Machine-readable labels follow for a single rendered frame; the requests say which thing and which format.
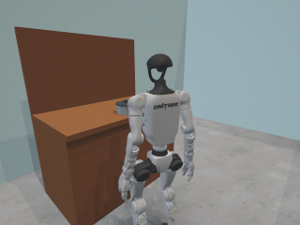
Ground pot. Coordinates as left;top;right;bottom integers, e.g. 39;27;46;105
116;105;129;115

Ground left robot forearm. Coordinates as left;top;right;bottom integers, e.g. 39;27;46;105
121;133;140;179

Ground humanoid robot torso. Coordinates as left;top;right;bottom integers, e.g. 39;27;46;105
142;87;181;174

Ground right robot upper arm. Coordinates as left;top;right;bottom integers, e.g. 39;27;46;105
174;90;195;135

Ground right robot forearm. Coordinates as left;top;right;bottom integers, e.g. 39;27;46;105
183;129;196;161

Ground left robot thigh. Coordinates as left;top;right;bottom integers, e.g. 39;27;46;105
130;159;153;215

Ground robot left hand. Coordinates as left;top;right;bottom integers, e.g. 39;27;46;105
118;175;135;203

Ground left robot upper arm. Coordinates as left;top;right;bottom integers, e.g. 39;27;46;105
127;93;146;145

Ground robot right hand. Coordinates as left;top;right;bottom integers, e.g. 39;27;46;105
181;158;195;182

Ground lid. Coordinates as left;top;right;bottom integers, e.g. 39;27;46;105
115;100;128;107

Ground table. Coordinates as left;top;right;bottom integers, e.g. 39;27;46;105
14;26;174;225

